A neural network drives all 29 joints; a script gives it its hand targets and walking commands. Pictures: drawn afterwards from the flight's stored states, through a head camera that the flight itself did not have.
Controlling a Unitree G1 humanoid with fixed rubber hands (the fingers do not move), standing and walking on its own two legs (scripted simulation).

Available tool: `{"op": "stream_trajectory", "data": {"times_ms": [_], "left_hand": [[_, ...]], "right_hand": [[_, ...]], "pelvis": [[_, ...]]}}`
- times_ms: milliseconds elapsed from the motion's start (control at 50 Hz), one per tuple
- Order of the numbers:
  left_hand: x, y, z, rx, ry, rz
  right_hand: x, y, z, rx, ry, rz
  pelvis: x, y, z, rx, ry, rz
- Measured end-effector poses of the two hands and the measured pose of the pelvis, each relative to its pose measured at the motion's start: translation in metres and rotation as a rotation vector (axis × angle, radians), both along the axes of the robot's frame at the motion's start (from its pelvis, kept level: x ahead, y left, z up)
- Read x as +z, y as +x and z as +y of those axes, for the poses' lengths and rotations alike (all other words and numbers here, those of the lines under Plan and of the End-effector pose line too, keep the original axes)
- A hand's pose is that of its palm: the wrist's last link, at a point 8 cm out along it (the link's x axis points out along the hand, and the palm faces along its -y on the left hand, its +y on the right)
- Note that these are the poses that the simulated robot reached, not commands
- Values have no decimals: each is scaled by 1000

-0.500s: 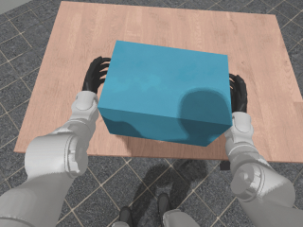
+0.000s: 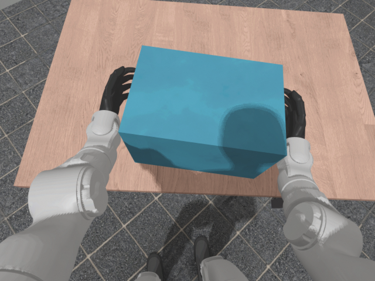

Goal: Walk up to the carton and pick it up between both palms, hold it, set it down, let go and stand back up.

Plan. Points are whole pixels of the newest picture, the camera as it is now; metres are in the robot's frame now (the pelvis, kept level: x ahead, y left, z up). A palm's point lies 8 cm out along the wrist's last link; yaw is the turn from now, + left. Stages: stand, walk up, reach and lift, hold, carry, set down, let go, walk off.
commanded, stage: set down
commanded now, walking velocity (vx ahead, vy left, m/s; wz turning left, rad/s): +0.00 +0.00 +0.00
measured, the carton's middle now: (202, 117) +0.45 -0.09 -0.04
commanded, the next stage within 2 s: none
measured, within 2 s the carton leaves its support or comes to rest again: neither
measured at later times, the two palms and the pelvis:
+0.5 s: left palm (114, 102) +0.49 +0.10 -0.01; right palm (292, 133) +0.37 -0.28 -0.03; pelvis +0.00 +0.00 -0.02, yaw -2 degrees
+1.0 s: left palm (93, 105) +0.49 +0.14 +0.00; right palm (322, 135) +0.36 -0.35 -0.02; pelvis -0.05 +0.00 -0.07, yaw -3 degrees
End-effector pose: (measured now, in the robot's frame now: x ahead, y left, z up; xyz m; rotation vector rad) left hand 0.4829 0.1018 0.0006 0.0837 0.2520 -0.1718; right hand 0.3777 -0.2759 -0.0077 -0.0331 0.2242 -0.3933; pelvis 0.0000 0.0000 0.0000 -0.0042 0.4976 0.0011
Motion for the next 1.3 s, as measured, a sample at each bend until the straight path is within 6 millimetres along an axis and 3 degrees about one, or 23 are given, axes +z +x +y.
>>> {"op": "stream_trajectory", "data": {"times_ms": [320,420,520,820,960,1120,1300], "left_hand": [[-9,1,1,1,31,34],[-14,5,0,28,71,82],[-7,11,-2,24,72,51],[-8,5,41,109,147,17],[-8,5,44,106,132,-13],[15,8,25,56,84,-27],[66,17,27,60,78,-36]], "right_hand": [[-7,0,-2,8,19,37],[-19,-3,-5,6,34,129],[-18,-3,-9,-25,27,120],[-8,-14,-59,-70,11,100],[-13,-19,-71,-49,34,76],[2,-13,-66,-23,64,48],[53,-6,-66,-40,54,26]], "pelvis": [[-4,-1,-1,-8,3,23],[-14,2,-1,-30,1,85],[-25,-2,1,-35,2,103],[-56,-32,4,-53,4,125],[-69,-43,2,-57,16,154],[-68,-46,2,-64,20,131],[-49,-38,6,-65,6,44]]}}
